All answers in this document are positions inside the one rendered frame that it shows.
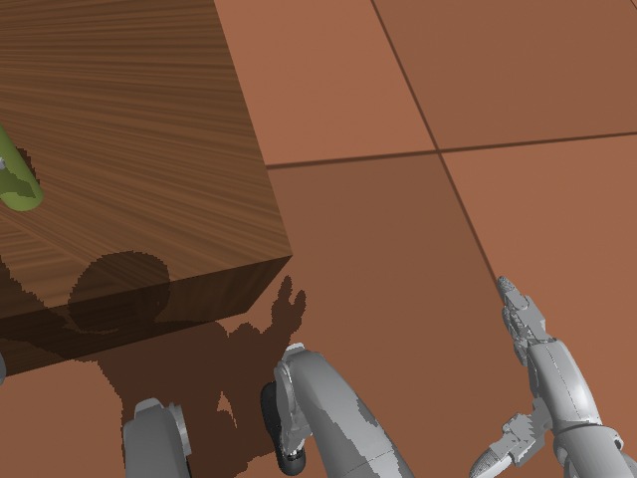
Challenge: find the can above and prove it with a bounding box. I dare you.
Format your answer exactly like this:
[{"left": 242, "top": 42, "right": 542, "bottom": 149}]
[{"left": 0, "top": 123, "right": 44, "bottom": 211}]

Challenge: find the right robot hand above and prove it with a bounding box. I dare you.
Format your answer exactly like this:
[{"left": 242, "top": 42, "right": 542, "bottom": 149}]
[{"left": 469, "top": 276, "right": 602, "bottom": 478}]

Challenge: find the right robot arm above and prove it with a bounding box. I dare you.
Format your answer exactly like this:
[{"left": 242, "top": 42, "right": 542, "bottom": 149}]
[{"left": 553, "top": 423, "right": 637, "bottom": 478}]

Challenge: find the right robot foot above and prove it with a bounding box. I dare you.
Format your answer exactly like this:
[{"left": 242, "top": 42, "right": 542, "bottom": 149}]
[{"left": 260, "top": 381, "right": 306, "bottom": 476}]

